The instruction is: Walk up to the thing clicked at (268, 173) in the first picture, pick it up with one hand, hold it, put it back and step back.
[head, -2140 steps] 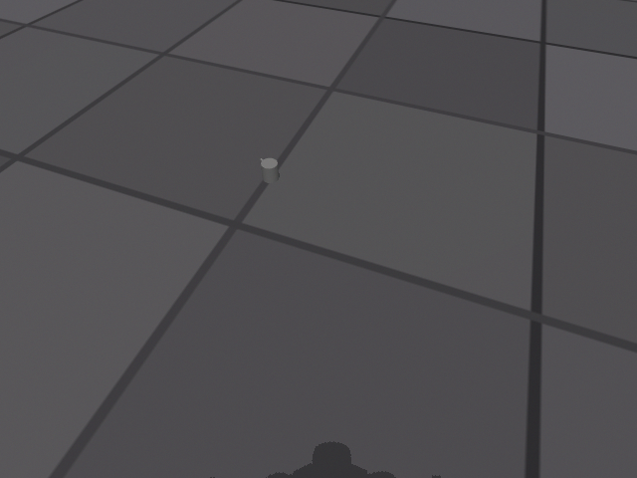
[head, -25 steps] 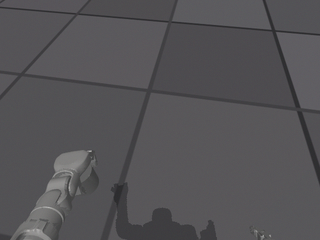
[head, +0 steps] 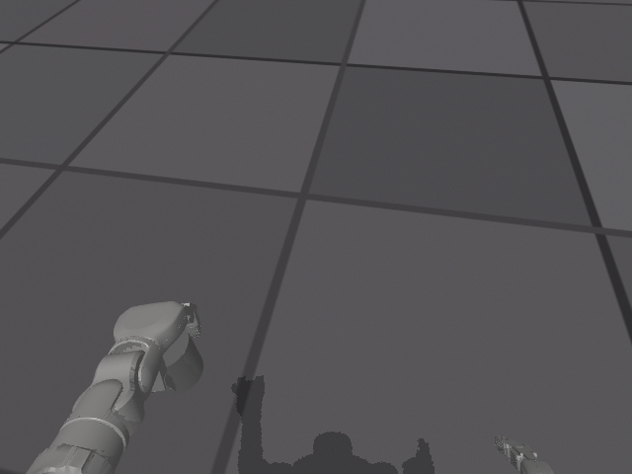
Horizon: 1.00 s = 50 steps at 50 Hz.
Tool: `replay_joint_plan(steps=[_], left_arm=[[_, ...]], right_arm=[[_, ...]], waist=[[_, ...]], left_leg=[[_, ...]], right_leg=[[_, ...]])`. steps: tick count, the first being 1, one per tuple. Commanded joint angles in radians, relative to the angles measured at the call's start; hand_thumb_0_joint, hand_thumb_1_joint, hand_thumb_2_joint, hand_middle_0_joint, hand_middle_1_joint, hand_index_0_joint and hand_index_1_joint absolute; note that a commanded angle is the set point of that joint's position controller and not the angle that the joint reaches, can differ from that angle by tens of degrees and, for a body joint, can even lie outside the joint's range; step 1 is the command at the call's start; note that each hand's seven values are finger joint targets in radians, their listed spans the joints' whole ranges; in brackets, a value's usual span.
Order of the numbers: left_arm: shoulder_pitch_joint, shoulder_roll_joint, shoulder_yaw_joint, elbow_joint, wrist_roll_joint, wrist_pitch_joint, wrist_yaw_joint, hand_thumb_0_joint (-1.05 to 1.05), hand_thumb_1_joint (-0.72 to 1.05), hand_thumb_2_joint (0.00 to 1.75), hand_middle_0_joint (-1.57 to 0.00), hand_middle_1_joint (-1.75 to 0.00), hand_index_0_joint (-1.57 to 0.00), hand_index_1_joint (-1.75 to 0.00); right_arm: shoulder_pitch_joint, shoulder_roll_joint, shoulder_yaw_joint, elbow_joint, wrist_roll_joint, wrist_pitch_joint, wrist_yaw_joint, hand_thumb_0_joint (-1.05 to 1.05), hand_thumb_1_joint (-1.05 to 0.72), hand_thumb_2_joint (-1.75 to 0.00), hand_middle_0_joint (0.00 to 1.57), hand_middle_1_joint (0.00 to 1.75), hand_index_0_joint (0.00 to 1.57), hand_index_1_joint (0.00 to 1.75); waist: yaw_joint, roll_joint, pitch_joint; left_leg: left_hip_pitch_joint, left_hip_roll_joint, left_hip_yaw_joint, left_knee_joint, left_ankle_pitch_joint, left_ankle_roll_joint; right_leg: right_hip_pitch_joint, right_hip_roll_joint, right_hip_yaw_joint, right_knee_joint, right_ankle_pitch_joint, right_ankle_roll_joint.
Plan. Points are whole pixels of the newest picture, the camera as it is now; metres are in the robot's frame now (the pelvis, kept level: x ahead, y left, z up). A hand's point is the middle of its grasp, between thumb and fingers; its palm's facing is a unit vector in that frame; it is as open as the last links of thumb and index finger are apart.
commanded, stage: hold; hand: left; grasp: from above
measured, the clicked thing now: (163, 351) +0.32 +0.24 -0.09
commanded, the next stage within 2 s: crouch in 1.24 s
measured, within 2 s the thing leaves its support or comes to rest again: neither
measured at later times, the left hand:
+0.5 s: hand (159, 370) +0.27 +0.22 -0.04, palm faces -0.45 -0.08 -0.89, open 9.9 cm
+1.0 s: hand (156, 363) +0.28 +0.22 -0.02, palm faces -0.45 -0.08 -0.89, open 9.9 cm
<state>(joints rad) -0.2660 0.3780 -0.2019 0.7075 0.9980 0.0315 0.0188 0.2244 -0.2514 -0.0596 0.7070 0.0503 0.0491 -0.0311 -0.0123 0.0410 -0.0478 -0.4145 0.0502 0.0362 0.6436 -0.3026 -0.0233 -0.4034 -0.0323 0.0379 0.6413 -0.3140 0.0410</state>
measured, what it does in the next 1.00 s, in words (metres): stands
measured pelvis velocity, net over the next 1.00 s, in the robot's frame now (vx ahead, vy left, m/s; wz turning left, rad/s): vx -0.01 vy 0.00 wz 0.00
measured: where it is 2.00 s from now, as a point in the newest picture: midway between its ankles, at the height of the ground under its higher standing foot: outside the picture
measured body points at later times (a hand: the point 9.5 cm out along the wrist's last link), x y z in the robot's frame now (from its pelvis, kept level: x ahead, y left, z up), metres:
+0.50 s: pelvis -0.02 +0.00 +0.01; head -0.01 -0.02 +0.46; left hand +0.29 +0.22 +0.01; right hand +0.13 -0.26 -0.11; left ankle +0.01 +0.13 -0.72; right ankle +0.01 -0.15 -0.72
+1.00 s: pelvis -0.01 +0.00 +0.01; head +0.00 -0.03 +0.46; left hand +0.30 +0.22 +0.03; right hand +0.14 -0.25 -0.10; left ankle +0.01 +0.13 -0.72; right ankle +0.01 -0.15 -0.72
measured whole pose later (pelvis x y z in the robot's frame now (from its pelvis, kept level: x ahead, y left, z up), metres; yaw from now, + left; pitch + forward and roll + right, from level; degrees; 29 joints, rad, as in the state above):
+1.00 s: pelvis -0.01 +0.00 +0.01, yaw +0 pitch +1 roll +0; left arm -0.23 0.39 -0.21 0.61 0.98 0.02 -0.06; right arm 0.18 -0.24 -0.03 0.69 0.07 0.05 -0.06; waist 0.01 0.05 -0.01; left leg -0.30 0.04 0.04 0.52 -0.23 -0.02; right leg -0.30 -0.04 0.04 0.54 -0.25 0.04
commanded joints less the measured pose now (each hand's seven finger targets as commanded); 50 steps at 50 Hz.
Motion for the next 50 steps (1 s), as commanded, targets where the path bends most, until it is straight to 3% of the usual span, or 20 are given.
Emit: replay_joint_plan(steps=[1,11,14,15,19,23,28,31,32,43,47,48,50], left_arm=[[-0.344,0.209,0.089,-0.240,0.000,-0.011,0.025,0.00,0.58,0.93,-0.90,-0.94,-0.94,-0.90],[-0.352,0.232,0.111,-0.267,-0.003,-0.023,0.017,0.00,0.61,0.95,-0.92,-0.95,-0.96,-0.90],[-0.346,0.218,0.099,-0.272,-0.005,-0.021,0.016,0.00,0.58,0.91,-0.90,-0.92,-0.95,-0.88],[-0.330,0.234,0.118,-0.255,-0.003,-0.019,0.019,0.00,0.59,0.92,-0.90,-0.94,-0.95,-0.89],[-0.342,0.226,0.105,-0.293,-0.004,-0.020,0.010,0.00,0.58,0.95,-0.91,-0.93,-0.95,-0.89],[-0.327,0.228,0.106,-0.290,-0.009,-0.019,0.002,0.00,0.57,0.92,-0.89,-0.93,-0.94,-0.89],[-0.316,0.231,0.109,-0.288,-0.004,-0.015,-0.009,0.00,0.55,0.91,-0.88,-0.93,-0.93,-0.89],[-0.346,0.242,0.112,-0.316,-0.017,-0.019,-0.018,0.00,0.55,0.89,-0.87,-0.93,-0.92,-0.88],[-0.306,0.226,0.106,-0.300,-0.022,-0.018,-0.023,0.00,0.55,0.89,-0.88,-0.93,-0.92,-0.88],[-0.327,0.237,0.116,-0.322,-0.014,-0.021,-0.034,0.00,0.59,0.89,-0.90,-0.93,-0.95,-0.88],[-0.293,0.226,0.112,-0.281,-0.014,-0.019,-0.032,0.00,0.59,0.88,-0.89,-0.94,-0.95,-0.88],[-0.306,0.212,0.094,-0.301,-0.012,-0.020,-0.036,0.00,0.58,0.88,-0.89,-0.94,-0.94,-0.89],[-0.300,0.222,0.104,-0.318,-0.012,-0.023,-0.038,0.00,0.58,0.88,-0.89,-0.94,-0.94,-0.88]], right_arm=[[-0.053,-0.137,-0.032,-0.136,0.000,-0.035,-0.015,0.00,-0.91,-0.90,0.20,0.30,0.20,0.30],[-0.084,-0.136,-0.025,-0.148,0.004,-0.036,-0.023,0.00,-0.91,-0.90,0.20,0.30,0.20,0.30],[-0.098,-0.130,-0.022,-0.149,0.005,-0.039,-0.024,0.00,-0.91,-0.90,0.20,0.30,0.20,0.30],[-0.098,-0.135,-0.021,-0.149,0.005,-0.038,-0.024,0.00,-0.91,-0.90,0.20,0.30,0.20,0.30],[-0.107,-0.133,-0.020,-0.153,0.007,-0.040,-0.026,0.00,-0.91,-0.90,0.20,0.30,0.20,0.30],[-0.121,-0.128,-0.017,-0.155,0.009,-0.041,-0.027,0.00,-0.91,-0.90,0.20,0.30,0.20,0.30],[-0.124,-0.131,-0.013,-0.155,0.011,-0.043,-0.029,0.00,-0.91,-0.90,0.20,0.30,0.20,0.30],[-0.134,-0.126,-0.010,-0.158,0.012,-0.046,-0.031,0.00,-0.91,-0.90,0.20,0.30,0.20,0.30],[-0.135,-0.128,-0.011,-0.161,0.012,-0.046,-0.030,0.00,-0.91,-0.90,0.20,0.30,0.20,0.30],[-0.126,-0.122,-0.009,-0.152,0.014,-0.044,-0.039,0.00,-0.91,-0.90,0.20,0.30,0.20,0.30],[-0.136,-0.123,-0.008,-0.155,0.015,-0.041,-0.037,0.00,-0.91,-0.90,0.20,0.30,0.20,0.30],[-0.133,-0.120,-0.009,-0.156,0.014,-0.041,-0.036,0.00,-0.91,-0.90,0.20,0.30,0.20,0.30],[-0.139,-0.121,-0.009,-0.161,0.013,-0.039,-0.035,0.00,-0.91,-0.90,0.20,0.30,0.20,0.30]], waist=[[-0.002,-0.023,-0.264],[0.002,-0.019,-0.239],[0.004,-0.022,-0.221],[0.009,-0.024,-0.216],[0.006,-0.025,-0.241],[0.018,-0.013,-0.217],[0.013,-0.012,-0.198],[0.021,-0.006,-0.208],[0.022,-0.007,-0.201],[0.020,-0.019,-0.239],[0.023,-0.022,-0.180],[0.017,-0.025,-0.193],[0.026,-0.025,-0.201]], left_leg=[[0.166,-0.057,0.000,-0.087,0.237,0.026],[0.191,-0.063,0.010,-0.122,0.171,0.028],[0.192,-0.059,0.005,-0.137,0.142,0.027],[0.188,-0.062,0.008,-0.140,0.134,0.028],[0.211,-0.060,0.008,-0.144,0.165,0.029],[0.209,-0.060,0.011,-0.162,0.137,0.028],[0.222,-0.056,0.006,-0.177,0.132,0.026],[0.225,-0.054,0.002,-0.185,0.127,0.026],[0.231,-0.054,0.004,-0.188,0.125,0.026],[0.261,-0.059,0.016,-0.175,0.245,0.032],[0.245,-0.058,0.014,-0.196,0.194,0.027],[0.251,-0.056,0.012,-0.195,0.196,0.029],[0.250,-0.059,0.011,-0.193,0.204,0.030]], right_leg=[[0.073,0.059,-0.032,-0.106,0.219,-0.035],[0.073,0.054,-0.025,-0.145,0.152,-0.035],[0.068,0.055,-0.030,-0.154,0.118,-0.037],[0.073,0.053,-0.028,-0.162,0.111,-0.036],[0.090,0.053,-0.029,-0.160,0.139,-0.035],[0.097,0.052,-0.032,-0.176,0.109,-0.038],[0.090,0.055,-0.034,-0.184,0.103,-0.040],[0.103,0.056,-0.037,-0.189,0.097,-0.040],[0.109,0.055,-0.035,-0.193,0.097,-0.040],[0.139,0.055,-0.034,-0.188,0.215,-0.035],[0.120,0.057,-0.037,-0.203,0.156,-0.041],[0.120,0.057,-0.036,-0.201,0.162,-0.040],[0.131,0.054,-0.037,-0.205,0.166,-0.039]])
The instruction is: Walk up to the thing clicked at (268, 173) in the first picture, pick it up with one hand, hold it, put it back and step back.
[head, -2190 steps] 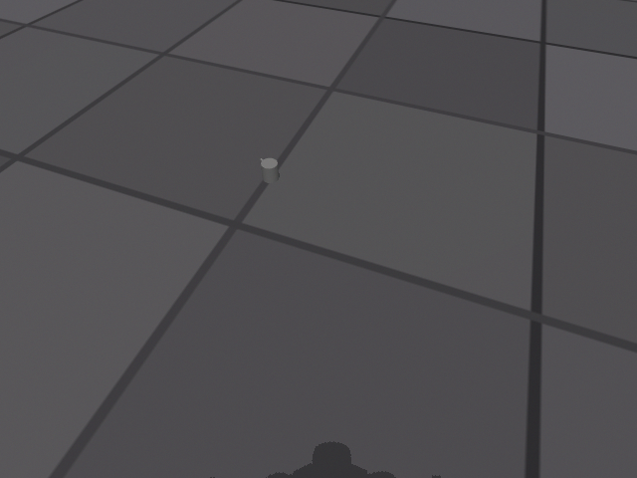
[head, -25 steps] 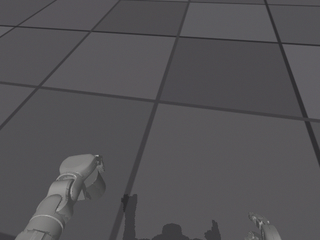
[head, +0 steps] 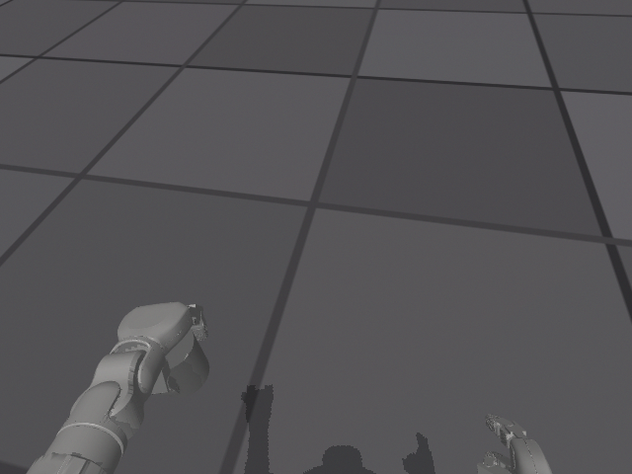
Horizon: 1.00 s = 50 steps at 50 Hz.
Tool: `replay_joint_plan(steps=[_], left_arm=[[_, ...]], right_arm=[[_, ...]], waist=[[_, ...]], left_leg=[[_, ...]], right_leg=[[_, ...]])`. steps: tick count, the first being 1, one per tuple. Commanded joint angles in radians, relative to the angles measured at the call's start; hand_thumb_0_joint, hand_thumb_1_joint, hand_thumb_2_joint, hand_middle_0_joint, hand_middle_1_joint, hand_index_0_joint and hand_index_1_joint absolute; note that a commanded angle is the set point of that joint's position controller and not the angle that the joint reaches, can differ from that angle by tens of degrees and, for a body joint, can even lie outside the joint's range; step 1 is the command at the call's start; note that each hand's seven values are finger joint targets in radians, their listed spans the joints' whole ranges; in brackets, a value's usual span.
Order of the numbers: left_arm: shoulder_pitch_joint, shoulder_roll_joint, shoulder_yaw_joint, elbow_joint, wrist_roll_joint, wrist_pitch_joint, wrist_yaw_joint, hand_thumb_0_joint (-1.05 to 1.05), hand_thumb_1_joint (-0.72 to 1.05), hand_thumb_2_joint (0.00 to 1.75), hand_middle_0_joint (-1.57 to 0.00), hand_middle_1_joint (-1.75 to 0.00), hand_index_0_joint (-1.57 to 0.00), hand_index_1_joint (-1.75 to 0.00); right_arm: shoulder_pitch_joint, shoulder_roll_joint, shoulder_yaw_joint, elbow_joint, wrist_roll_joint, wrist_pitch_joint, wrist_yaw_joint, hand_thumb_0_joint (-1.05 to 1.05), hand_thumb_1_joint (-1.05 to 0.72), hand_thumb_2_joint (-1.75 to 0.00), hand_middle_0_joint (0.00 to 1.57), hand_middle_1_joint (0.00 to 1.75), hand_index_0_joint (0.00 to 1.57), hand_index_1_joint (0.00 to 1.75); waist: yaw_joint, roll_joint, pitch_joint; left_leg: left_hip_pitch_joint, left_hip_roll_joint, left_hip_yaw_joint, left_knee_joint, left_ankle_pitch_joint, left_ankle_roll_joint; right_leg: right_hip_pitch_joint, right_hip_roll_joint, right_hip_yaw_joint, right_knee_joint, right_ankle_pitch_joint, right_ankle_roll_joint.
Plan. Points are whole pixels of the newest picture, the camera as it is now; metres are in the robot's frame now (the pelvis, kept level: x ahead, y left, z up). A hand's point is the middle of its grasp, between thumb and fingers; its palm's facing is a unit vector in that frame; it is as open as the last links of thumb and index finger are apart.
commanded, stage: hold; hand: left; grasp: from above
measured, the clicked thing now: (168, 353) +0.31 +0.24 -0.07
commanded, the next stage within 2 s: crouch in 0.24 s
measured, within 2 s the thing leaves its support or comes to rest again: neither
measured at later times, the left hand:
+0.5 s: hand (170, 359) +0.29 +0.22 -0.05, palm faces -0.46 -0.08 -0.88, open 9.9 cm
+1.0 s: hand (206, 378) +0.35 +0.24 -0.25, palm faces -0.43 +0.04 -0.90, open 9.8 cm
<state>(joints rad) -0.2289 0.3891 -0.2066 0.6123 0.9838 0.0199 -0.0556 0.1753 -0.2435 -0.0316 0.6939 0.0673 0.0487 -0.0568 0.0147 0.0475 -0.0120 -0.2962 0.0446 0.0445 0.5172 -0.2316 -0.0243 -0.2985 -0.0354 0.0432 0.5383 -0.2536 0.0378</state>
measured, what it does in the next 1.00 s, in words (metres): lowers itself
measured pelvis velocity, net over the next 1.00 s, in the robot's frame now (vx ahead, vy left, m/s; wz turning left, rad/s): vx -0.03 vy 0.01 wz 0.01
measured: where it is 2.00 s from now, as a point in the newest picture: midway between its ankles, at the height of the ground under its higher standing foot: outside the picture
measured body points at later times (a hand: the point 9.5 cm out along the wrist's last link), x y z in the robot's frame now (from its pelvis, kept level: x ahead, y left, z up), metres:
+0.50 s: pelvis +0.01 +0.00 +0.00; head +0.02 -0.02 +0.45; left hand +0.31 +0.23 +0.00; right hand +0.15 -0.25 -0.11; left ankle +0.02 +0.14 -0.73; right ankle +0.02 -0.14 -0.73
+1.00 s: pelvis -0.03 +0.01 -0.14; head +0.10 +0.02 +0.29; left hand +0.36 +0.23 -0.20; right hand +0.03 -0.28 -0.26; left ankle +0.02 +0.14 -0.73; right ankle +0.02 -0.14 -0.73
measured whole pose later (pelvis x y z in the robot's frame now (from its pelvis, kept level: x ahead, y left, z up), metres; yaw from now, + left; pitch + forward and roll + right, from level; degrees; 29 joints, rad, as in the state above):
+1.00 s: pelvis -0.03 +0.01 -0.14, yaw +1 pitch +25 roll -2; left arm -0.62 0.41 -0.11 1.18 1.17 -0.05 0.37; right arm 0.23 -0.27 -0.09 0.75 -0.03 0.01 -0.02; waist -0.11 0.02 -0.15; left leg -1.29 0.06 -0.03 1.36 -0.51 -0.02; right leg -1.25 -0.02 0.02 1.33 -0.52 0.05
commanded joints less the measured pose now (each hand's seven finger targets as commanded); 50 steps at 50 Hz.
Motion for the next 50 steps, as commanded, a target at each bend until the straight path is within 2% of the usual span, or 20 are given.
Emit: replay_joint_plan(steps=[1,3,5,7,9,12,15,16,17,18,21,24,28,32,35,39,40,41,44,50], left_arm=[[-0.329,0.221,0.119,-0.207,0.006,-0.010,0.038,0.00,0.55,0.91,-0.88,-0.93,-0.93,-0.89],[-0.352,0.216,0.110,-0.240,0.005,-0.014,0.036,0.00,0.54,0.90,-0.88,-0.93,-0.92,-0.88],[-0.349,0.242,0.137,-0.228,0.009,-0.015,0.043,0.00,0.56,0.90,-0.88,-0.94,-0.93,-0.89],[-0.370,0.217,0.115,-0.219,0.010,-0.018,0.048,0.00,0.56,0.89,-0.88,-0.94,-0.93,-0.88],[-0.396,0.237,0.128,-0.213,0.016,-0.019,0.058,0.00,0.58,0.88,-0.88,-0.94,-0.94,-0.88],[-0.358,0.205,0.110,-0.223,0.006,-0.019,0.062,0.00,0.59,0.91,-0.89,-0.94,-0.95,-0.89],[-0.332,0.197,0.109,-0.199,0.008,-0.010,0.065,0.00,0.56,0.92,-0.89,-0.95,-0.93,-0.90],[-0.320,0.210,0.125,-0.202,0.011,-0.006,0.068,0.00,0.56,0.92,-0.88,-0.95,-0.93,-0.90],[-0.314,0.211,0.122,-0.189,0.014,-0.004,0.068,0.00,0.63,0.91,-0.86,-1.01,-0.96,-0.91],[-0.337,0.216,0.122,-0.200,0.013,-0.006,0.065,0.00,0.55,0.88,-0.78,-0.96,-0.88,-0.87],[-0.306,0.195,0.105,-0.159,0.016,-0.015,0.061,0.00,0.53,0.94,-0.87,-0.95,-0.91,-0.91],[-0.307,0.190,0.104,-0.122,0.027,-0.041,0.080,0.00,0.55,0.98,-0.89,-0.97,-0.92,-0.93],[-0.338,0.191,0.119,-0.011,0.056,-0.087,0.147,0.00,0.57,0.95,-0.89,-0.97,-0.93,-0.93],[-0.460,0.206,0.133,0.043,0.113,-0.115,0.260,0.00,0.57,0.97,-0.89,-0.98,-0.93,-0.94],[-0.503,0.160,0.114,0.149,0.160,-0.110,0.346,0.00,0.55,0.98,-0.89,-0.96,-0.92,-0.93],[-0.600,0.177,0.116,0.290,0.196,-0.098,0.414,0.00,0.57,0.94,-0.89,-0.96,-0.93,-0.92],[-0.626,0.179,0.119,0.303,0.195,-0.094,0.429,0.00,0.56,0.92,-0.86,-0.98,-0.92,-0.93],[-0.664,0.171,0.111,0.334,0.193,-0.088,0.438,0.00,0.55,0.93,-0.85,-0.99,-0.91,-0.93],[-0.697,0.198,0.132,0.392,0.188,-0.077,0.463,0.00,0.56,0.90,-0.84,-0.98,-0.91,-0.91],[-0.795,0.264,0.171,0.416,0.188,-0.053,0.476,0.00,0.57,0.94,-0.86,-0.98,-0.92,-0.92]], right_arm=[[-0.086,-0.130,-0.038,-0.148,-0.004,-0.037,-0.010,0.00,-0.91,-0.90,0.20,0.30,0.20,0.30],[-0.090,-0.124,-0.039,-0.150,-0.004,-0.036,-0.009,0.00,-0.91,-0.90,0.20,0.30,0.20,0.30],[-0.087,-0.127,-0.039,-0.145,-0.004,-0.033,-0.011,0.00,-0.91,-0.90,0.20,0.30,0.20,0.30],[-0.075,-0.128,-0.039,-0.139,-0.006,-0.033,-0.010,0.00,-0.91,-0.90,0.20,0.30,0.20,0.30],[-0.075,-0.130,-0.042,-0.135,-0.006,-0.031,-0.013,0.00,-0.91,-0.90,0.20,0.30,0.20,0.30],[-0.076,-0.131,-0.045,-0.139,-0.007,-0.031,-0.010,0.00,-0.91,-0.90,0.20,0.30,0.20,0.30],[-0.080,-0.132,-0.046,-0.137,-0.006,-0.029,-0.009,0.00,-0.91,-0.90,0.20,0.30,0.20,0.30],[-0.076,-0.135,-0.050,-0.137,-0.006,-0.027,-0.007,0.00,-0.91,-0.90,0.20,0.30,0.20,0.30],[-0.077,-0.132,-0.048,-0.135,-0.006,-0.026,-0.007,0.00,-0.90,-0.91,0.20,0.30,0.20,0.30],[-0.074,-0.133,-0.048,-0.136,-0.006,-0.025,-0.007,0.00,-0.88,-0.89,0.20,0.30,0.20,0.30],[-0.073,-0.130,-0.048,-0.139,-0.004,-0.021,-0.007,0.00,-0.90,-0.90,0.20,0.30,0.20,0.30],[-0.057,-0.132,-0.048,-0.135,-0.009,-0.017,-0.006,0.00,-0.90,-0.90,0.20,0.30,0.20,0.30],[-0.043,-0.134,-0.049,-0.119,-0.021,-0.009,-0.001,0.00,-0.90,-0.90,0.20,0.30,0.20,0.30],[0.002,-0.148,-0.065,-0.083,-0.045,-0.010,0.013,0.00,-0.90,-0.90,0.20,0.30,0.20,0.30],[0.051,-0.150,-0.080,-0.065,-0.062,-0.012,0.031,0.00,-0.90,-0.90,0.20,0.30,0.20,0.30],[0.091,-0.167,-0.092,-0.049,-0.076,-0.021,0.042,0.00,-0.90,-0.90,0.20,0.30,0.20,0.30],[0.093,-0.169,-0.096,-0.045,-0.079,-0.027,0.042,0.00,-0.90,-0.90,0.20,0.30,0.20,0.30],[0.105,-0.171,-0.095,-0.043,-0.080,-0.032,0.041,0.00,-0.90,-0.90,0.20,0.30,0.20,0.30],[0.124,-0.176,-0.096,-0.030,-0.089,-0.048,0.034,0.00,-0.90,-0.90,0.20,0.30,0.20,0.30],[0.143,-0.185,-0.101,-0.008,-0.109,-0.068,0.022,0.00,-0.90,-0.90,0.20,0.30,0.20,0.30]], waist=[[-0.001,-0.025,-0.242],[0.001,-0.007,-0.261],[0.005,-0.010,-0.263],[-0.015,-0.019,-0.262],[-0.010,-0.011,-0.265],[-0.006,-0.006,-0.277],[-0.005,-0.027,-0.261],[0.000,-0.029,-0.267],[0.000,-0.027,-0.251],[-0.004,-0.027,-0.249],[-0.013,-0.054,-0.219],[-0.026,-0.071,-0.199],[-0.048,-0.097,-0.174],[-0.066,-0.016,-0.288],[-0.087,-0.026,-0.355],[-0.109,-0.024,-0.434],[-0.108,0.005,-0.456],[-0.128,0.000,-0.469],[-0.118,0.042,-0.546],[-0.137,0.095,-0.689]], left_leg=[[0.136,-0.056,0.005,-0.066,0.144,0.031],[0.150,-0.055,0.004,-0.066,0.162,0.029],[0.152,-0.054,0.005,-0.064,0.169,0.028],[0.154,-0.053,0.005,-0.064,0.171,0.030],[0.159,-0.051,0.003,-0.063,0.180,0.028],[0.169,-0.054,0.007,-0.062,0.181,0.028],[0.165,-0.051,0.003,-0.065,0.193,0.027],[0.165,-0.052,0.004,-0.064,0.196,0.027],[0.149,-0.053,0.004,-0.065,0.196,0.027],[0.151,-0.053,0.005,-0.066,0.192,0.028],[0.135,-0.053,0.005,-0.066,0.177,0.033],[0.111,-0.058,0.005,-0.052,0.147,0.036],[0.030,-0.063,0.003,0.005,0.095,0.036],[-0.043,-0.052,-0.002,0.150,0.091,0.016],[-0.179,-0.044,-0.011,0.296,0.092,0.012],[-0.376,-0.043,-0.012,0.461,0.028,0.019],[-0.409,-0.042,-0.014,0.500,0.006,0.019],[-0.452,-0.040,-0.020,0.528,-0.017,0.021],[-0.556,-0.037,-0.032,0.623,-0.042,0.022],[-0.723,-0.023,-0.064,0.790,-0.122,0.023]], right_leg=[[0.029,0.056,-0.039,-0.100,0.118,-0.035],[0.042,0.056,-0.042,-0.097,0.134,-0.037],[0.045,0.057,-0.042,-0.099,0.140,-0.036],[0.039,0.059,-0.040,-0.093,0.150,-0.036],[0.033,0.060,-0.044,-0.096,0.151,-0.037],[0.045,0.055,-0.039,-0.099,0.158,-0.036],[0.041,0.058,-0.046,-0.101,0.165,-0.036],[0.054,0.057,-0.047,-0.101,0.166,-0.036],[0.052,0.057,-0.048,-0.101,0.168,-0.037],[0.049,0.056,-0.046,-0.102,0.169,-0.036],[0.029,0.055,-0.045,-0.104,0.158,-0.034],[-0.001,0.050,-0.040,-0.100,0.135,-0.032],[-0.076,0.045,-0.040,-0.055,0.089,-0.033],[-0.222,0.049,-0.046,0.089,0.082,-0.042],[-0.339,0.053,-0.050,0.223,0.091,-0.045],[-0.496,0.050,-0.050,0.371,0.039,-0.045],[-0.548,0.048,-0.053,0.405,0.019,-0.048],[-0.589,0.049,-0.056,0.437,-0.001,-0.049],[-0.705,0.055,-0.071,0.553,-0.033,-0.058],[-0.908,0.055,-0.091,0.752,-0.100,-0.066]])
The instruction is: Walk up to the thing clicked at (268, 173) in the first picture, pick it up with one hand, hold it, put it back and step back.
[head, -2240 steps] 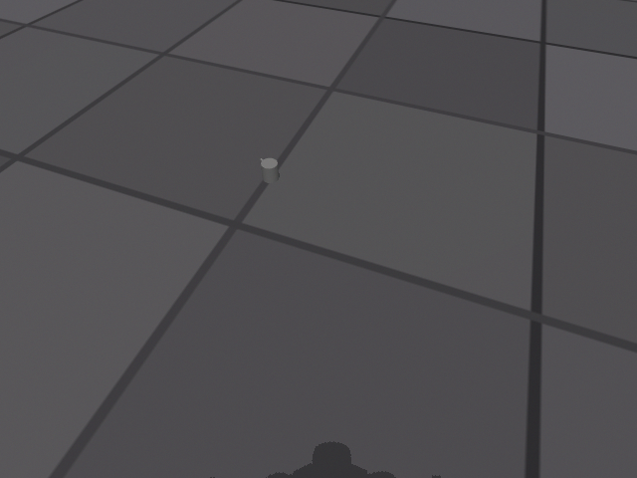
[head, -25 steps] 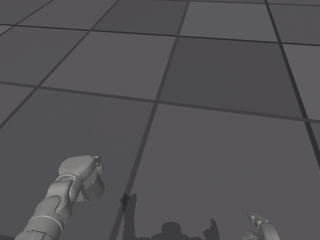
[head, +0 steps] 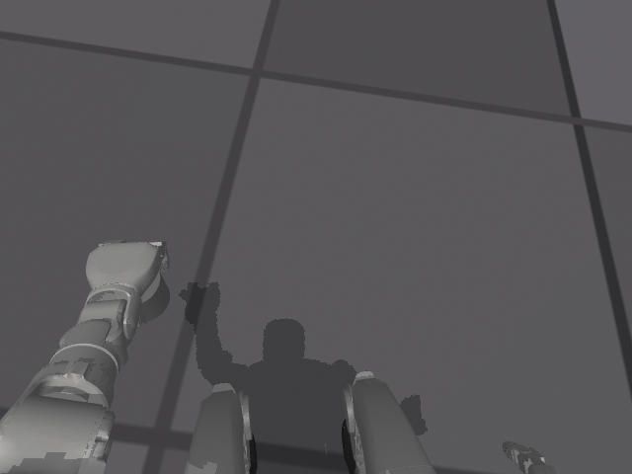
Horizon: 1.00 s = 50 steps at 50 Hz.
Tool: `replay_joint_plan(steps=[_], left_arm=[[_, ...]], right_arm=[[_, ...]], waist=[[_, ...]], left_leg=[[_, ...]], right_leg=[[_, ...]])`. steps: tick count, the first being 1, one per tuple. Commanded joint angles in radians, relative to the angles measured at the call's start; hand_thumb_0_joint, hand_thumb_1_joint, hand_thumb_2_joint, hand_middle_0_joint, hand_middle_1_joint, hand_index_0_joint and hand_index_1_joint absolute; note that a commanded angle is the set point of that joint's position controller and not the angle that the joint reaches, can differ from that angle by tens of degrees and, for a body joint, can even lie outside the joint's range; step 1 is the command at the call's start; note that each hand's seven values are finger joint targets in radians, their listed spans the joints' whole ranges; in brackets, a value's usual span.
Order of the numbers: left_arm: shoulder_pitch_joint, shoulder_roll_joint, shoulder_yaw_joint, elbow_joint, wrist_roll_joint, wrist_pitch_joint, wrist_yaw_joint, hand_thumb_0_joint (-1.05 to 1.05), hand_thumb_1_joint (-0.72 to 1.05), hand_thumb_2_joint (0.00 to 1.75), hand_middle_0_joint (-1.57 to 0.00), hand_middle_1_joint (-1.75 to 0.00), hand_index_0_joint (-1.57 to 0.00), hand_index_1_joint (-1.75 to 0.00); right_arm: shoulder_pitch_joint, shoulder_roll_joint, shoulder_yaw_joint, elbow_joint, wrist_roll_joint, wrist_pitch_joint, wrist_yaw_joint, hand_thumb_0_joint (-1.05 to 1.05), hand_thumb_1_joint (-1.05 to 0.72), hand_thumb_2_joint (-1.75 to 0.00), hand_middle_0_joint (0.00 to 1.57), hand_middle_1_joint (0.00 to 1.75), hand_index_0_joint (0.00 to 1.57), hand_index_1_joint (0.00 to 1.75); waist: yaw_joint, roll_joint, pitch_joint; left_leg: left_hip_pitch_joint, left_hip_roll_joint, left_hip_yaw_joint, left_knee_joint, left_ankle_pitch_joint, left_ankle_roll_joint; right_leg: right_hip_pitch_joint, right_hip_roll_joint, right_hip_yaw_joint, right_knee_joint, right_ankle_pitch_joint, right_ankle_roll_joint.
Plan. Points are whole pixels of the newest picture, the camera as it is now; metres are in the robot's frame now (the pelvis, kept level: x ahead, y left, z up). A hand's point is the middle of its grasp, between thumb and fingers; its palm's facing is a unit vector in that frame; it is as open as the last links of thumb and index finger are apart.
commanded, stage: crouch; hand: left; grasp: from above
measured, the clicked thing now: (130, 283) +0.41 +0.25 -0.15
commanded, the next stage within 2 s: lower in 1.44 s
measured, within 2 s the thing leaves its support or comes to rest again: neither
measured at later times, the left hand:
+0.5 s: hand (172, 303) +0.43 +0.23 -0.34, palm faces -0.45 -0.01 -0.89, open 9.8 cm
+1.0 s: hand (180, 302) +0.45 +0.23 -0.41, palm faces -0.47 -0.02 -0.88, open 9.8 cm
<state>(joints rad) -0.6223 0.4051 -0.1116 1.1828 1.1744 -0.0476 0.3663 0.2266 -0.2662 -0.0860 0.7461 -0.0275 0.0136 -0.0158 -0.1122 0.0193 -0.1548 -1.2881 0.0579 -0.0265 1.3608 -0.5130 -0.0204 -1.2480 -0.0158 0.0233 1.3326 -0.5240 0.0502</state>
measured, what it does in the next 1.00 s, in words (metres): lowers itself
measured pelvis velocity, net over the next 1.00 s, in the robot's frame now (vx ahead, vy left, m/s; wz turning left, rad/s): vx -0.03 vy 0.00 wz -0.07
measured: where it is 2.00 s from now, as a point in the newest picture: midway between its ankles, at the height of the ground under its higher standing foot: outside the picture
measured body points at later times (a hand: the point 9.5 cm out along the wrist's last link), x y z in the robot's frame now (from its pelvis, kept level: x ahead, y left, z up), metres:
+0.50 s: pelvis -0.02 +0.00 -0.17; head +0.21 +0.04 +0.21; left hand +0.45 +0.23 -0.29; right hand +0.03 -0.27 -0.30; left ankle +0.06 +0.13 -0.60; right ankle +0.05 -0.15 -0.60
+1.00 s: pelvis -0.03 +0.00 -0.25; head +0.22 +0.04 +0.13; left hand +0.47 +0.23 -0.36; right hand -0.01 -0.28 -0.36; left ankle +0.06 +0.13 -0.60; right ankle +0.05 -0.15 -0.60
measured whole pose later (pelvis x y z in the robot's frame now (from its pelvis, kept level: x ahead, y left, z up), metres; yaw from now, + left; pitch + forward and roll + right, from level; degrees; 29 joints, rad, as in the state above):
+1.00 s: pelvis -0.03 +0.00 -0.25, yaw -4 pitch +37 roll -6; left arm -0.97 0.65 0.06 1.38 1.23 -0.12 0.33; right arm 0.17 -0.25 0.00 0.74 -0.12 -0.03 0.11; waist -0.23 0.00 -0.08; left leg -2.19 0.04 -0.13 2.22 -0.67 -0.03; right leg -2.11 0.02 0.00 2.16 -0.69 0.07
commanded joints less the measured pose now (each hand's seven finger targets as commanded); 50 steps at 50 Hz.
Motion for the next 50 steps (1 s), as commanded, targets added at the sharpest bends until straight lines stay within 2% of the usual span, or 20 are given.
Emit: replay_joint_plan(steps=[1,2,5,6,7,10,11,15,18,22,24,26,27,34,36,38,40,43,44,50], left_arm=[[-0.425,0.279,0.098,-0.179,-0.006,0.015,0.055,0.00,0.55,0.94,-0.84,-0.99,-0.90,-0.93],[-0.388,0.260,0.094,-0.113,-0.005,0.024,0.050,0.00,0.55,0.95,-0.85,-0.99,-0.90,-0.93],[-0.434,0.274,0.105,-0.111,-0.011,0.029,0.043,0.00,0.53,0.98,-0.84,-1.00,-0.89,-0.94],[-0.425,0.255,0.098,-0.060,-0.012,0.031,0.037,0.00,0.53,0.95,-0.83,-1.00,-0.89,-0.94],[-0.480,0.300,0.120,-0.134,-0.016,0.021,0.035,0.00,0.53,0.94,-0.83,-1.00,-0.89,-0.94],[-0.456,0.288,0.122,-0.066,-0.015,0.010,0.019,0.00,0.56,0.97,-0.86,-0.99,-0.91,-0.94],[-0.498,0.329,0.141,-0.115,-0.010,-0.001,0.019,0.00,0.56,0.98,-0.85,-1.00,-0.91,-0.95],[-0.551,0.355,0.151,-0.070,0.020,-0.033,0.021,0.00,0.58,0.95,-0.86,-0.99,-0.92,-0.93],[-0.594,0.385,0.171,-0.102,0.027,-0.054,0.039,0.00,0.55,0.96,-0.84,-0.99,-0.90,-0.93],[-0.614,0.372,0.170,-0.094,0.036,-0.061,0.053,0.00,0.55,0.95,-0.84,-0.97,-0.90,-0.92],[-0.628,0.417,0.194,-0.089,0.053,-0.055,0.060,0.00,0.54,0.95,-0.86,-0.96,-0.91,-0.91],[-0.646,0.390,0.177,-0.093,0.049,-0.052,0.063,0.00,0.56,0.97,-0.88,-0.95,-0.92,-0.91],[-0.660,0.415,0.183,-0.094,0.055,-0.049,0.067,0.00,0.56,0.97,-0.88,-0.97,-0.92,-0.92],[-0.661,0.438,0.188,-0.040,0.049,-0.032,0.048,0.00,0.55,0.94,-0.87,-0.94,-0.92,-0.89],[-0.642,0.416,0.182,-0.011,0.042,-0.031,0.036,0.00,0.56,0.91,-0.87,-0.94,-0.92,-0.88],[-0.687,0.459,0.193,-0.042,0.037,-0.038,0.028,0.00,0.55,0.90,-0.86,-0.93,-0.91,-0.87],[-0.666,0.435,0.180,0.004,0.038,-0.042,0.017,0.00,0.55,0.93,-0.87,-0.93,-0.92,-0.89],[-0.688,0.478,0.196,0.013,0.036,-0.058,0.012,0.00,0.55,0.91,-0.86,-0.94,-0.91,-0.89],[-0.691,0.460,0.187,0.023,0.036,-0.063,0.007,0.00,0.54,0.94,-0.86,-0.95,-0.91,-0.91],[-0.717,0.516,0.203,0.064,0.063,-0.092,0.017,0.00,0.58,0.92,-0.87,-0.96,-0.93,-0.91]], right_arm=[[0.095,-0.165,-0.049,-0.064,-0.018,-0.035,-0.020,0.00,-0.90,-0.90,0.20,0.30,0.20,0.30],[0.097,-0.163,-0.043,-0.059,-0.021,-0.035,-0.019,0.00,-0.90,-0.90,0.20,0.30,0.20,0.30],[0.107,-0.160,-0.042,-0.058,-0.027,-0.039,-0.019,0.00,-0.90,-0.90,0.20,0.30,0.20,0.30],[0.109,-0.162,-0.039,-0.050,-0.029,-0.044,-0.016,0.00,-0.90,-0.90,0.20,0.30,0.20,0.30],[0.110,-0.161,-0.043,-0.056,-0.029,-0.047,-0.015,0.00,-0.90,-0.90,0.20,0.30,0.20,0.30],[0.122,-0.163,-0.037,-0.050,-0.035,-0.052,-0.002,0.00,-0.90,-0.90,0.20,0.30,0.20,0.30],[0.125,-0.166,-0.039,-0.049,-0.035,-0.054,0.000,0.00,-0.90,-0.90,0.20,0.30,0.20,0.30],[0.138,-0.182,-0.030,-0.037,-0.044,-0.063,0.012,0.00,-0.90,-0.90,0.20,0.30,0.20,0.30],[0.145,-0.180,-0.020,-0.033,-0.053,-0.074,0.024,0.00,-0.90,-0.90,0.20,0.30,0.20,0.30],[0.163,-0.187,-0.017,-0.016,-0.067,-0.084,0.045,0.00,-0.90,-0.90,0.20,0.30,0.20,0.30],[0.169,-0.194,-0.015,-0.012,-0.073,-0.081,0.053,0.00,-0.90,-0.91,0.20,0.30,0.20,0.30],[0.165,-0.187,-0.013,-0.014,-0.079,-0.081,0.062,0.00,-0.91,-0.91,0.20,0.30,0.20,0.30],[0.161,-0.189,-0.010,-0.014,-0.078,-0.078,0.063,0.00,-0.91,-0.91,0.20,0.30,0.20,0.30],[0.161,-0.198,-0.006,-0.023,-0.082,-0.065,0.083,0.00,-0.91,-0.91,0.20,0.30,0.20,0.30],[0.167,-0.197,-0.001,-0.024,-0.083,-0.063,0.090,0.00,-0.91,-0.90,0.20,0.30,0.20,0.30],[0.156,-0.204,-0.004,-0.030,-0.081,-0.059,0.092,0.00,-0.91,-0.90,0.20,0.30,0.20,0.30],[0.164,-0.202,0.002,-0.029,-0.083,-0.054,0.098,0.00,-0.91,-0.91,0.20,0.30,0.20,0.30],[0.159,-0.203,0.010,-0.028,-0.084,-0.052,0.103,0.00,-0.91,-0.90,0.20,0.30,0.20,0.30],[0.166,-0.203,0.009,-0.028,-0.087,-0.051,0.106,0.00,-0.91,-0.90,0.20,0.30,0.20,0.30],[0.165,-0.215,0.025,-0.017,-0.092,-0.048,0.114,0.00,-0.91,-0.90,0.20,0.30,0.20,0.30]], waist=[[-0.006,0.126,-0.580],[-0.020,0.107,-0.567],[-0.030,0.095,-0.596],[-0.047,0.082,-0.561],[-0.032,0.117,-0.615],[-0.051,0.098,-0.611],[-0.043,0.117,-0.657],[-0.082,0.151,-0.626],[-0.084,0.164,-0.688],[-0.090,0.227,-0.736],[-0.085,0.260,-0.770],[-0.091,0.269,-0.776],[-0.089,0.267,-0.780],[-0.102,0.256,-0.721],[-0.112,0.251,-0.672],[-0.108,0.261,-0.705],[-0.125,0.232,-0.664],[-0.120,0.245,-0.660],[-0.134,0.226,-0.651],[-0.130,0.259,-0.639]], left_leg=[[0.245,-0.036,0.004,-0.034,0.141,0.019],[0.208,-0.034,0.001,-0.010,0.137,0.022],[0.115,-0.037,0.007,0.051,0.071,0.027],[0.066,-0.038,-0.001,0.077,0.048,0.028],[0.064,-0.040,0.001,0.092,0.039,0.027],[-0.020,-0.042,-0.007,0.169,0.036,0.033],[-0.015,-0.042,-0.010,0.186,0.021,0.032],[-0.067,-0.040,-0.038,0.252,-0.038,0.026],[-0.098,-0.042,-0.023,0.326,0.001,0.031],[-0.060,-0.038,-0.030,0.387,0.095,0.024],[-0.048,-0.038,-0.022,0.424,0.141,0.025],[-0.072,-0.037,-0.015,0.456,0.149,0.026],[-0.095,-0.038,-0.008,0.474,0.149,0.030],[-0.201,-0.036,-0.002,0.534,0.121,0.033],[-0.225,-0.036,-0.008,0.542,0.114,0.029],[-0.238,-0.033,-0.007,0.561,0.104,0.031],[-0.280,-0.034,-0.005,0.586,0.095,0.034],[-0.312,-0.036,-0.002,0.607,0.088,0.034],[-0.324,-0.033,-0.001,0.625,0.083,0.037],[-0.352,-0.036,-0.002,0.656,0.047,0.032]], right_leg=[[0.033,0.034,-0.071,-0.017,0.156,-0.080],[0.004,0.033,-0.074,0.008,0.151,-0.079],[-0.045,0.036,-0.075,0.058,0.101,-0.078],[-0.098,0.035,-0.078,0.083,0.081,-0.078],[-0.101,0.035,-0.078,0.105,0.072,-0.081],[-0.180,0.036,-0.088,0.175,0.059,-0.083],[-0.194,0.038,-0.089,0.193,0.044,-0.085],[-0.348,0.033,-0.103,0.271,-0.007,-0.086],[-0.358,0.033,-0.104,0.316,0.032,-0.083],[-0.416,0.028,-0.116,0.387,0.096,-0.083],[-0.430,0.030,-0.115,0.415,0.124,-0.084],[-0.435,0.034,-0.119,0.439,0.138,-0.083],[-0.437,0.038,-0.117,0.444,0.144,-0.083],[-0.466,0.043,-0.123,0.501,0.137,-0.080],[-0.494,0.040,-0.131,0.524,0.127,-0.080],[-0.496,0.046,-0.132,0.542,0.124,-0.082],[-0.504,0.047,-0.131,0.550,0.122,-0.077],[-0.506,0.049,-0.132,0.574,0.119,-0.078],[-0.506,0.051,-0.131,0.576,0.119,-0.075],[-0.568,0.055,-0.144,0.625,0.079,-0.082]])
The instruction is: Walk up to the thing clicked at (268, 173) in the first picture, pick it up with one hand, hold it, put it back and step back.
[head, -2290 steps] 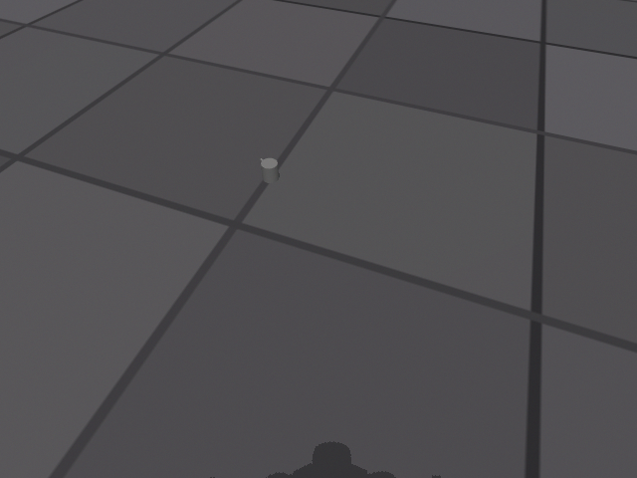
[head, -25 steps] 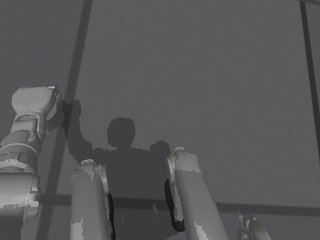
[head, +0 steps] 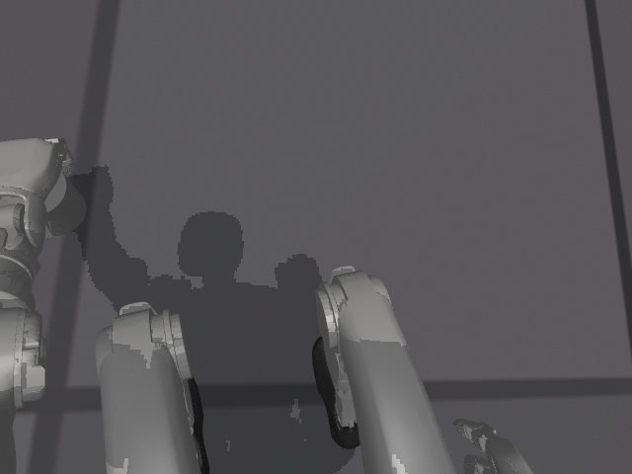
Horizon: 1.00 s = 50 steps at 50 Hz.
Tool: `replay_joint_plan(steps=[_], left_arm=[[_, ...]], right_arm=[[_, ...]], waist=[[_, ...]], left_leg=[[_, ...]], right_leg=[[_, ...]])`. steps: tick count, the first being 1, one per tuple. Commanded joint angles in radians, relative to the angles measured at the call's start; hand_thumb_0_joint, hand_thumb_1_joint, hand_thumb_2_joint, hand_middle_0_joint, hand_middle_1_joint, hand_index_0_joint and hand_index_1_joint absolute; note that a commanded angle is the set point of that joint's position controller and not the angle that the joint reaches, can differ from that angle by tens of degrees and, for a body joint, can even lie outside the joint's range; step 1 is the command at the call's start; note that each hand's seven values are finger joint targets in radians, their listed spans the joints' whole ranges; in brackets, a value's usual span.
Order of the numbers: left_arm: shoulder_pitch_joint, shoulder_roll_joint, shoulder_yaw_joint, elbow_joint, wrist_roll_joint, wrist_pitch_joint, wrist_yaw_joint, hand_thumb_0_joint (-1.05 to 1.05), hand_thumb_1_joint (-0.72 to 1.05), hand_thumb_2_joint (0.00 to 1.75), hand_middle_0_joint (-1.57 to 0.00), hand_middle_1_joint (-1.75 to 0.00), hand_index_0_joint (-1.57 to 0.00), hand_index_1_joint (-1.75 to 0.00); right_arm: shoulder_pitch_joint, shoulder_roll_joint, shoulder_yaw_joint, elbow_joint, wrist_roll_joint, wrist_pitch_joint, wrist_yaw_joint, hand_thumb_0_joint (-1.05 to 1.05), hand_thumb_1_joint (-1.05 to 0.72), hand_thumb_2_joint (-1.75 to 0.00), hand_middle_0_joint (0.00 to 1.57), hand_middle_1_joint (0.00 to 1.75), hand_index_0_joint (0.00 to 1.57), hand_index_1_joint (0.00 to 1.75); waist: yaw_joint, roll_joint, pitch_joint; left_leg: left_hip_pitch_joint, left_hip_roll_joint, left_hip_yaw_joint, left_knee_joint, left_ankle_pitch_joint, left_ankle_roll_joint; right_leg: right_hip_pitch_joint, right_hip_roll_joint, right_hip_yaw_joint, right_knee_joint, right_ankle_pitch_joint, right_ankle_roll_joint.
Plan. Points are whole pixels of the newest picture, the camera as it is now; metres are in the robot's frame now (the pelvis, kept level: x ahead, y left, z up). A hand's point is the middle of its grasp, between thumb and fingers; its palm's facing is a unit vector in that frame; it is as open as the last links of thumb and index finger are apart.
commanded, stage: crouch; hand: left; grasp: from above
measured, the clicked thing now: (32, 192) +0.49 +0.29 -0.21
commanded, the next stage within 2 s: lower in 0.44 s
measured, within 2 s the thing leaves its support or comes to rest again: rests again in 1.40 s
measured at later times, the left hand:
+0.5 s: hand (48, 196) +0.48 +0.27 -0.21, palm faces -0.45 -0.05 -0.89, open 9.8 cm
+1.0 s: hand (66, 206) +0.48 +0.27 -0.26, palm faces -0.46 -0.05 -0.88, open 9.8 cm
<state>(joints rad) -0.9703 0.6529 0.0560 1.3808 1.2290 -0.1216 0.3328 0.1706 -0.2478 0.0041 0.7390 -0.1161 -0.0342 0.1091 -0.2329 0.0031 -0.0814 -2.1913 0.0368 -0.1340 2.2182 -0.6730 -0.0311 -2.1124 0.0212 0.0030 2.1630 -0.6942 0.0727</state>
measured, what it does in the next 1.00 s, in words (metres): lowers itself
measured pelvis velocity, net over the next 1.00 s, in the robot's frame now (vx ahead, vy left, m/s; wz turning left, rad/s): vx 0.00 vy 0.00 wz -0.06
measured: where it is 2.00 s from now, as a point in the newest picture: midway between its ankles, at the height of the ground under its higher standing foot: (267, 429)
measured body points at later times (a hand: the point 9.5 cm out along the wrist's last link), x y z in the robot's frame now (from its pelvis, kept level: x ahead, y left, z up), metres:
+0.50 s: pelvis -0.01 +0.00 -0.05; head +0.24 +0.06 +0.33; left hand +0.50 +0.27 -0.16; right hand +0.02 -0.27 -0.15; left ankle +0.08 +0.14 -0.35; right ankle +0.09 -0.14 -0.35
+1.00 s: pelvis +0.00 +0.00 -0.07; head +0.26 +0.07 +0.29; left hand +0.50 +0.27 -0.21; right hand +0.02 -0.27 -0.16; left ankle +0.08 +0.14 -0.35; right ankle +0.09 -0.14 -0.35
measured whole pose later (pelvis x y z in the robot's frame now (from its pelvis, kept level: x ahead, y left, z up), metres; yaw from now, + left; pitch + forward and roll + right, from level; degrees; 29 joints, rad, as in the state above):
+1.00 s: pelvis +0.00 +0.00 -0.07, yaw -3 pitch +33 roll -9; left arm -1.04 0.81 0.10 1.52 1.29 -0.19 0.42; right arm 0.15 -0.27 0.12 0.72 -0.17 -0.06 0.14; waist -0.30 -0.04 0.03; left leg -2.37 0.02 -0.21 2.46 -0.67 -0.04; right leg -2.27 0.05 -0.03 2.37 -0.69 0.08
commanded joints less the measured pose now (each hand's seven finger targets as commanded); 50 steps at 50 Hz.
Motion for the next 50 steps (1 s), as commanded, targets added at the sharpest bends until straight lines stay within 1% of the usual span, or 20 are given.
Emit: replay_joint_plan(steps=[1,4,6,9,12,13,14,16,19,20,26,32,35,37,40,43,45,48,49,50], left_arm=[[-0.420,0.275,0.035,-0.160,0.005,-0.024,0.054,0.00,0.57,0.93,-0.87,-0.97,-0.93,-0.91],[-0.405,0.292,0.045,-0.120,0.013,-0.027,0.069,0.00,0.58,0.91,-0.87,-0.96,-0.93,-0.90],[-0.475,0.318,0.051,-0.156,0.013,-0.031,0.076,0.00,0.57,0.91,-0.88,-0.95,-0.93,-0.89],[-0.430,0.312,0.045,-0.074,0.024,-0.026,0.080,0.00,0.58,0.89,-0.87,-0.95,-0.93,-0.89],[-0.475,0.352,0.058,-0.093,0.017,-0.029,0.084,0.00,0.58,0.88,-0.87,-0.95,-0.93,-0.88],[-0.458,0.335,0.049,-0.066,0.019,-0.026,0.083,0.00,0.57,0.90,-0.87,-0.97,-0.93,-0.91],[-0.484,0.352,0.050,-0.095,0.012,-0.030,0.083,0.00,0.58,0.89,-0.87,-0.96,-0.93,-0.90],[-0.450,0.343,0.043,-0.037,0.019,-0.029,0.077,0.00,0.60,0.87,-0.88,-0.95,-0.94,-0.88],[-0.479,0.363,0.040,-0.077,0.019,-0.033,0.068,0.00,0.59,0.85,-0.88,-0.93,-0.94,-0.87],[-0.443,0.366,0.042,-0.044,0.019,-0.029,0.067,0.00,0.59,0.87,-0.90,-0.94,-0.95,-0.88],[-0.461,0.345,0.026,-0.064,0.022,-0.029,0.058,0.00,0.61,0.88,-0.92,-0.92,-0.97,-0.87],[-0.461,0.330,0.010,-0.017,0.009,-0.036,0.059,0.00,0.53,0.90,-0.89,-0.92,-0.93,-0.88],[-0.462,0.362,0.027,-0.020,0.018,-0.048,0.067,0.00,0.53,0.87,-0.89,-0.90,-0.92,-0.86],[-0.465,0.352,0.019,-0.008,0.025,-0.056,0.073,0.00,0.55,0.87,-0.91,-0.89,-0.94,-0.86],[-0.464,0.389,0.041,-0.003,0.037,-0.068,0.090,0.00,0.58,0.87,-0.92,-0.89,-0.96,-0.86],[-0.470,0.430,0.071,-0.049,0.046,-0.077,0.111,0.00,0.61,0.87,-0.94,-0.89,-0.98,-0.86],[-0.439,0.416,0.065,-0.031,0.046,-0.074,0.121,0.00,0.61,0.85,-0.94,-0.90,-0.98,-0.86],[-0.457,0.446,0.084,-0.068,0.052,-0.070,0.142,0.00,0.62,0.85,-0.94,-0.89,-0.98,-0.85],[-0.436,0.443,0.084,-0.026,0.047,-0.064,0.146,0.00,0.60,0.88,-0.92,-0.89,-0.97,-0.85],[-0.434,0.419,0.071,-0.015,0.049,-0.061,0.148,0.00,0.60,0.91,-0.92,-0.90,-0.96,-0.86]], right_arm=[[0.216,-0.233,-0.064,-0.008,-0.004,0.000,-0.011,0.00,-0.91,-0.90,0.20,0.30,0.20,0.30],[0.214,-0.236,-0.056,-0.008,-0.009,-0.003,-0.011,0.00,-0.91,-0.90,0.20,0.30,0.20,0.30],[0.212,-0.240,-0.045,-0.006,-0.011,-0.003,-0.011,0.00,-0.91,-0.90,0.20,0.30,0.20,0.30],[0.217,-0.244,-0.035,-0.003,-0.014,-0.005,-0.010,0.00,-0.91,-0.90,0.20,0.30,0.20,0.30],[0.209,-0.249,-0.028,-0.001,-0.016,-0.008,-0.011,0.00,-0.91,-0.90,0.20,0.30,0.20,0.30],[0.215,-0.247,-0.021,-0.003,-0.021,-0.009,-0.010,0.00,-0.91,-0.90,0.20,0.30,0.20,0.30],[0.208,-0.247,-0.021,-0.001,-0.019,-0.008,-0.011,0.00,-0.91,-0.90,0.20,0.30,0.20,0.30],[0.208,-0.250,-0.012,0.000,-0.024,-0.010,-0.009,0.00,-0.91,-0.90,0.20,0.30,0.20,0.30],[0.207,-0.253,-0.006,0.000,-0.023,-0.008,-0.009,0.00,-0.91,-0.90,0.20,0.30,0.20,0.30],[0.211,-0.255,-0.005,-0.001,-0.020,-0.008,-0.008,0.00,-0.91,-0.90,0.20,0.30,0.20,0.30],[0.206,-0.263,0.000,-0.004,-0.017,-0.001,-0.006,0.00,-0.91,-0.90,0.20,0.30,0.20,0.30],[0.203,-0.265,0.016,-0.003,-0.025,-0.003,0.000,0.00,-0.91,-0.90,0.20,0.30,0.20,0.30],[0.198,-0.271,0.025,-0.008,-0.031,-0.008,-0.001,0.00,-0.91,-0.90,0.20,0.30,0.20,0.30],[0.202,-0.276,0.028,-0.009,-0.034,-0.011,0.001,0.00,-0.91,-0.90,0.20,0.30,0.20,0.30],[0.205,-0.287,0.034,-0.015,-0.041,-0.020,0.006,0.00,-0.91,-0.90,0.20,0.30,0.20,0.30],[0.203,-0.293,0.036,-0.022,-0.050,-0.023,0.011,0.00,-0.91,-0.90,0.20,0.30,0.20,0.30],[0.194,-0.289,0.038,-0.024,-0.051,-0.027,0.015,0.00,-0.91,-0.90,0.20,0.30,0.20,0.30],[0.198,-0.294,0.044,-0.021,-0.056,-0.028,0.017,0.00,-0.91,-0.90,0.20,0.30,0.20,0.30],[0.194,-0.294,0.044,-0.022,-0.056,-0.030,0.019,0.00,-0.91,-0.90,0.20,0.30,0.20,0.30],[0.198,-0.291,0.048,-0.019,-0.061,-0.031,0.021,0.00,-0.90,-0.90,0.20,0.30,0.20,0.30]], waist=[[-0.017,0.284,-0.725],[-0.016,0.300,-0.699],[-0.024,0.327,-0.725],[-0.038,0.286,-0.679],[-0.030,0.303,-0.720],[-0.044,0.295,-0.697],[-0.036,0.291,-0.713],[-0.050,0.271,-0.654],[-0.038,0.293,-0.710],[-0.037,0.286,-0.684],[-0.047,0.337,-0.679],[-0.071,0.285,-0.615],[-0.063,0.312,-0.624],[-0.081,0.320,-0.608],[-0.085,0.341,-0.586],[-0.075,0.381,-0.637],[-0.073,0.388,-0.631],[-0.075,0.394,-0.668],[-0.078,0.382,-0.638],[-0.093,0.364,-0.634]], left_leg=[[0.540,-0.016,0.108,-0.190,0.192,0.045],[0.530,-0.018,0.108,-0.183,0.167,0.042],[0.525,-0.018,0.105,-0.171,0.162,0.042],[0.481,-0.021,0.105,-0.153,0.140,0.047],[0.470,-0.020,0.106,-0.129,0.157,0.048],[0.449,-0.022,0.108,-0.120,0.154,0.051],[0.435,-0.020,0.111,-0.114,0.146,0.053],[0.387,-0.023,0.112,-0.108,0.119,0.055],[0.417,-0.018,0.107,-0.091,0.147,0.053],[0.412,-0.021,0.107,-0.091,0.149,0.053],[0.449,-0.018,0.090,-0.084,0.181,0.044],[0.383,-0.016,0.088,-0.048,0.169,0.053],[0.390,-0.019,0.084,-0.039,0.181,0.049],[0.398,-0.017,0.078,-0.028,0.186,0.046],[0.397,-0.018,0.077,-0.019,0.180,0.043],[0.423,-0.018,0.075,-0.018,0.181,0.040],[0.419,-0.017,0.076,-0.013,0.172,0.040],[0.411,-0.017,0.078,0.004,0.196,0.042],[0.381,-0.016,0.080,0.014,0.187,0.046],[0.385,-0.014,0.074,0.018,0.194,0.046]], right_leg=[[0.289,0.018,-0.124,-0.202,0.240,-0.103],[0.256,0.018,-0.131,-0.182,0.213,-0.107],[0.248,0.019,-0.137,-0.165,0.214,-0.108],[0.232,0.019,-0.141,-0.157,0.197,-0.104],[0.242,0.023,-0.141,-0.138,0.215,-0.105],[0.249,0.022,-0.141,-0.137,0.217,-0.101],[0.255,0.027,-0.139,-0.140,0.211,-0.101],[0.245,0.027,-0.141,-0.140,0.185,-0.099],[0.261,0.033,-0.146,-0.123,0.212,-0.101],[0.254,0.032,-0.148,-0.119,0.213,-0.101],[0.204,0.032,-0.166,-0.081,0.246,-0.107],[0.205,0.037,-0.167,-0.081,0.249,-0.098],[0.196,0.035,-0.173,-0.059,0.254,-0.099],[0.178,0.034,-0.181,-0.045,0.258,-0.099],[0.165,0.033,-0.185,-0.035,0.251,-0.101],[0.175,0.037,-0.191,-0.025,0.249,-0.101],[0.166,0.039,-0.192,-0.019,0.245,-0.101],[0.195,0.039,-0.189,-0.013,0.274,-0.096],[0.181,0.038,-0.187,-0.011,0.271,-0.095],[0.191,0.042,-0.189,-0.013,0.280,-0.091]])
